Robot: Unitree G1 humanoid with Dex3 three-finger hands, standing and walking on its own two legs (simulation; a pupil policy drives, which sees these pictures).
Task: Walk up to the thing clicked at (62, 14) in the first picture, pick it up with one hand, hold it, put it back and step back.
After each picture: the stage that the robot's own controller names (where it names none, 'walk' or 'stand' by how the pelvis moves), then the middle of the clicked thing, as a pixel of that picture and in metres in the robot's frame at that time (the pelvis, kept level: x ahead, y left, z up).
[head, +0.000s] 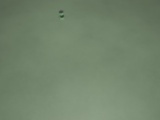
stand; (61, 15) +2.09 +0.34 -0.72
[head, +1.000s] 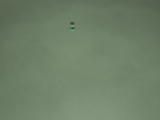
walk; (72, 26) +1.96 +0.13 -0.70
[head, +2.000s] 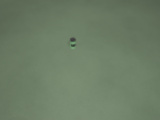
walk; (72, 43) +1.33 +0.07 -0.71
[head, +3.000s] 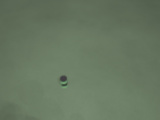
walk; (63, 81) +0.86 +0.16 -0.71
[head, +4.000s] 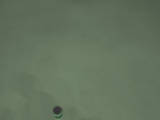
walk; (57, 113) +0.56 +0.19 -0.71
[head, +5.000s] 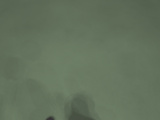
stand; out of the picture +0.42 +0.22 -0.71
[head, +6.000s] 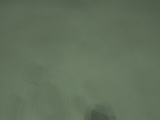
stand; out of the picture +0.38 +0.22 -0.72
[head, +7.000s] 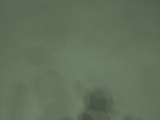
stand; out of the picture +0.33 +0.20 -0.70
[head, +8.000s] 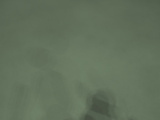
stand; out of the picture +0.35 +0.19 -0.71
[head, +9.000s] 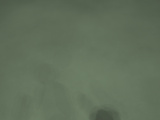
stand; out of the picture +0.35 +0.18 -0.72
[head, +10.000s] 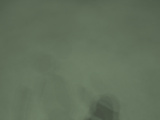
stand; out of the picture +0.36 +0.18 -0.72
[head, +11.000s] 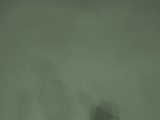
stand; out of the picture +0.36 +0.19 -0.73
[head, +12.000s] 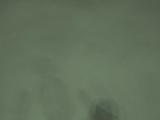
stand; out of the picture +0.35 +0.19 -0.73
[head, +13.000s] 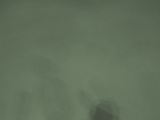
go down; out of the picture +0.36 +0.19 -0.73
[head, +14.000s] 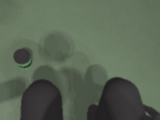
go down; (23, 59) +0.44 +0.24 -0.31
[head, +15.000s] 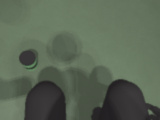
close in; (29, 61) +0.44 +0.24 -0.31
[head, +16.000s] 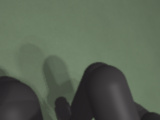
close in; out of the picture +0.42 +0.29 -0.22
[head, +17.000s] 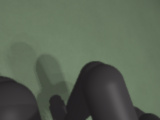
close; out of the picture +0.42 +0.30 -0.22
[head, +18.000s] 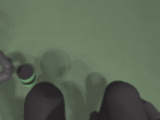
lift; (27, 76) +0.39 +0.24 -0.29
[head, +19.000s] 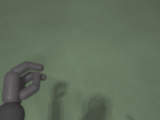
close; out of the picture +0.35 +0.17 -0.63
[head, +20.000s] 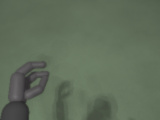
close; out of the picture +0.34 +0.19 -0.68
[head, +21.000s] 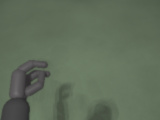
crouch; out of the picture +0.33 +0.19 -0.68
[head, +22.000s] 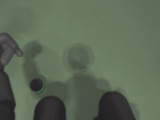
crouch; (38, 86) +0.39 +0.21 -0.41
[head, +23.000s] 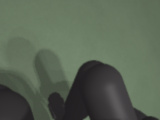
lower; out of the picture +0.38 +0.27 -0.23
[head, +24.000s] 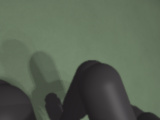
lower; out of the picture +0.37 +0.28 -0.22
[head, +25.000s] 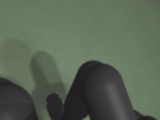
lower; out of the picture +0.37 +0.28 -0.22
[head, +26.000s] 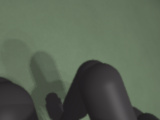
lower; out of the picture +0.37 +0.28 -0.23
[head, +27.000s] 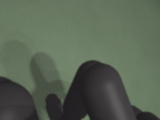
loosen; out of the picture +0.37 +0.28 -0.22
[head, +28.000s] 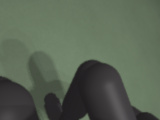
withdraw; out of the picture +0.31 +0.21 -0.25
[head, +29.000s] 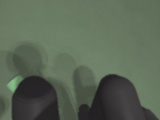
stand; (22, 90) +0.32 +0.20 -0.30
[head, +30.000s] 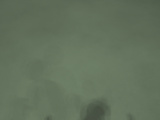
stand; out of the picture +0.24 +0.16 -0.67
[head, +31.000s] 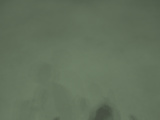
stand; out of the picture +0.24 +0.19 -0.69
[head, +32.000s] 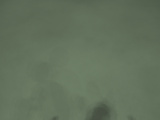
stand; out of the picture +0.21 +0.20 -0.69
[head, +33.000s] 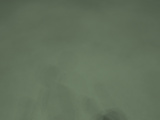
walk; out of the picture +0.23 +0.22 -0.75
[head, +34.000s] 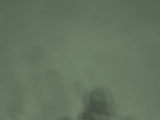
walk; out of the picture +0.28 +0.19 -0.73
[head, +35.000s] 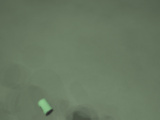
walk; (45, 107) +0.49 +0.26 -0.73
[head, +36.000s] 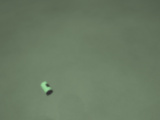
stand; (46, 88) +0.79 +0.42 -0.72
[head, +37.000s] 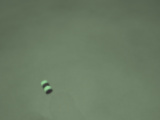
stand; (46, 87) +0.80 +0.38 -0.74
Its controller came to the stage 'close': yes
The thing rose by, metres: 0.01
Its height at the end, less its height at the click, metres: -0.02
